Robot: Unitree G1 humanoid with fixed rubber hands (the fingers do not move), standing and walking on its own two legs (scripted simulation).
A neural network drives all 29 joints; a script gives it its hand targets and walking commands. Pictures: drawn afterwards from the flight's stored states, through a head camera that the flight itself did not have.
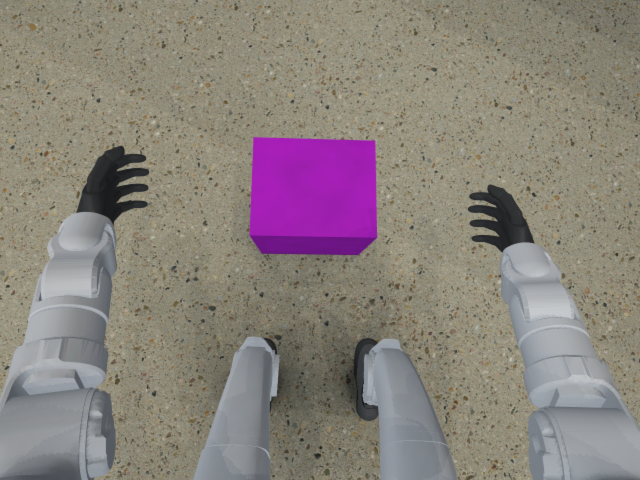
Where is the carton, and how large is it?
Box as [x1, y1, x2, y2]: [250, 137, 376, 254]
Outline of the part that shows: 253,137 250,236 262,253 358,254 376,237 374,141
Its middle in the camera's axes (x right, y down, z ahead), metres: -0.02 -0.10 +0.97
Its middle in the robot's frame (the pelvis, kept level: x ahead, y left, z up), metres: +0.55 +0.00 -0.55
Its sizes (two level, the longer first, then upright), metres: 0.270 0.220 0.270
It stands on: the floor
